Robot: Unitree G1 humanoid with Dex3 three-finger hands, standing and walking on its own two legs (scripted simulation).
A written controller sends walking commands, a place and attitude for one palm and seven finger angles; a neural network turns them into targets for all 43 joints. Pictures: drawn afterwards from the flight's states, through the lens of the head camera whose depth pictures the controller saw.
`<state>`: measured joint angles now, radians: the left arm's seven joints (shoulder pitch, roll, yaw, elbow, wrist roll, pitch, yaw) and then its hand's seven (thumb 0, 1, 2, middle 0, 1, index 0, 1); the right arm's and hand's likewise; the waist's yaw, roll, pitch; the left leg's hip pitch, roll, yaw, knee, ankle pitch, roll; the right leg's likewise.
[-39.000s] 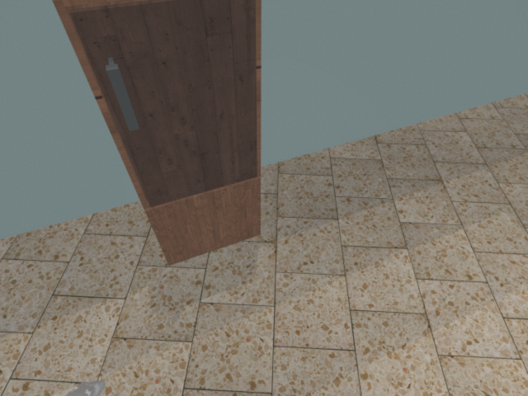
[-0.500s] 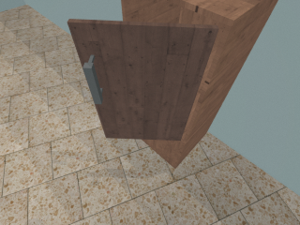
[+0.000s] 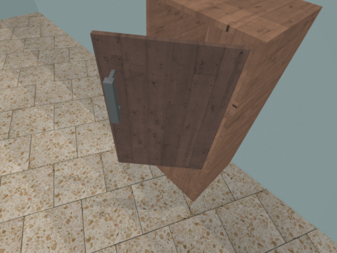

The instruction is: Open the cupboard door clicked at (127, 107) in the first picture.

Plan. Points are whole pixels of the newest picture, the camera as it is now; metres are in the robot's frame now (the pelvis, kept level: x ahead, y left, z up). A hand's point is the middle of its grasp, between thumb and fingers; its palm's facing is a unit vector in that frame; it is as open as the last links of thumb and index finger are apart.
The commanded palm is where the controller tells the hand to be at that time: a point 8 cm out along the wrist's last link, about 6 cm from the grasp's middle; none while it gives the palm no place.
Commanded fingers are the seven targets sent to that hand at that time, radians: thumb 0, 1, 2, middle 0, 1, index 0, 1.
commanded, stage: come to a stop and stand still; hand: left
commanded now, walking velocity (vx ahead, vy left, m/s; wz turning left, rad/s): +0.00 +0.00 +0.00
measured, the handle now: (114, 97) +0.50 +0.20 +0.07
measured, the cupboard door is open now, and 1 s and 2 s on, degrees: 42 42 42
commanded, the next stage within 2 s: look again from close up in 0.54 s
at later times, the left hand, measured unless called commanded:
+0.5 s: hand out of the picture +0.00 +0.19 -0.18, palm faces +0.00 -0.98 -0.20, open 7.4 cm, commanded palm none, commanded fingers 0.00 0.90 0.90 -0.20 -0.30 -0.20 -0.30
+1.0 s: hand out of the picture +0.00 +0.15 -0.17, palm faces -0.01 -0.97 -0.23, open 7.4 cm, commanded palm none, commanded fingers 0.00 0.90 0.90 -0.20 -0.30 -0.20 -0.30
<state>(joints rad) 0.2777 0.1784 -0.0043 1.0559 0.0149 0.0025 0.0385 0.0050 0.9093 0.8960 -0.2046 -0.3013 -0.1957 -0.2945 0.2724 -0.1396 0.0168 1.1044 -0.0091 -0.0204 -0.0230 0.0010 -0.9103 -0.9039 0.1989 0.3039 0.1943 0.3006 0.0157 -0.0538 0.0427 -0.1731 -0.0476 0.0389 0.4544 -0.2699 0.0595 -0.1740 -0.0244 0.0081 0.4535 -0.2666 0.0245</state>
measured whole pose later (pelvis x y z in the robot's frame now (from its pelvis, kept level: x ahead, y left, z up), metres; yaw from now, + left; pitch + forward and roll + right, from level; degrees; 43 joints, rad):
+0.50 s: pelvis +0.00 +0.02 +0.00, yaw +1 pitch -1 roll +0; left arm 0.27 0.17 -0.02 1.09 0.02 -0.01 0.06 0.00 0.91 0.90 -0.20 -0.30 -0.19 -0.29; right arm 0.28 -0.16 0.02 1.07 -0.01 -0.03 -0.03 0.00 -0.91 -0.90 0.20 0.30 0.20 0.30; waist 0.00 -0.02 0.05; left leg -0.17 -0.08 0.04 0.45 -0.26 0.09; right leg -0.18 -0.06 0.01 0.48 -0.30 0.01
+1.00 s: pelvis +0.00 -0.02 +0.00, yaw +0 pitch -1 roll +1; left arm 0.28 0.15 -0.03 1.10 0.02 -0.02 0.03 0.00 0.91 0.90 -0.20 -0.30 -0.20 -0.29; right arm 0.26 -0.19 0.02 1.09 -0.01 -0.03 -0.02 0.00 -0.91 -0.90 0.20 0.30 0.20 0.30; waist 0.00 0.03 0.03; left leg -0.16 -0.04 0.04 0.42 -0.25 0.03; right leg -0.19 -0.01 0.02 0.48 -0.28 -0.01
